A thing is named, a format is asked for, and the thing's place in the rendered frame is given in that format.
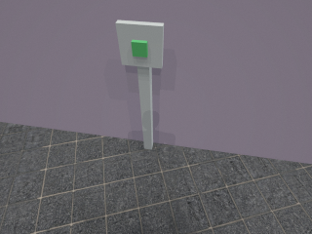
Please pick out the button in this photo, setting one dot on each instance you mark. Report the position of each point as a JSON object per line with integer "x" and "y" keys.
{"x": 139, "y": 48}

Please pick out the panel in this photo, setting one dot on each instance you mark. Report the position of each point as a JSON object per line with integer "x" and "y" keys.
{"x": 153, "y": 33}

